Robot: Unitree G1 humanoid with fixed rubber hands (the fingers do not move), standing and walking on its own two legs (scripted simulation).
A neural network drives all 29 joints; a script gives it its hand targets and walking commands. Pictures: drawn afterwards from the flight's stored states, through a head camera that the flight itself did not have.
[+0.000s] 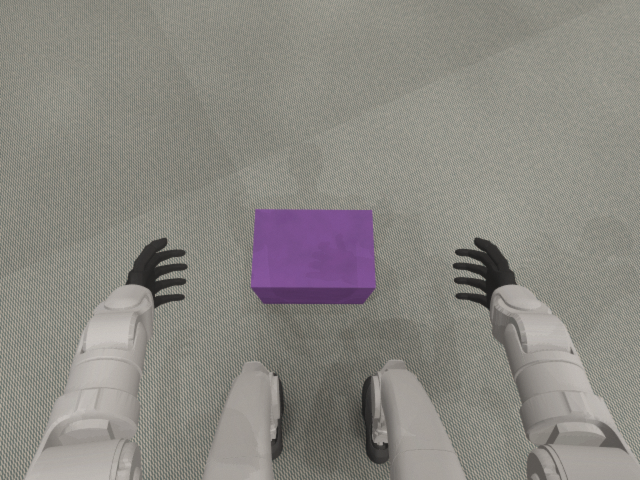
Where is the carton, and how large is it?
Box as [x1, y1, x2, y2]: [251, 209, 375, 303]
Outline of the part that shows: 255,209 251,287 263,303 363,303 374,289 375,281 371,210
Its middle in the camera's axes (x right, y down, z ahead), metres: -0.02 +0.07 +1.02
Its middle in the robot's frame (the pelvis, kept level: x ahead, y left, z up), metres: +0.50 +0.01 -0.57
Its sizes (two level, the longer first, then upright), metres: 0.282 0.190 0.238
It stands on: the floor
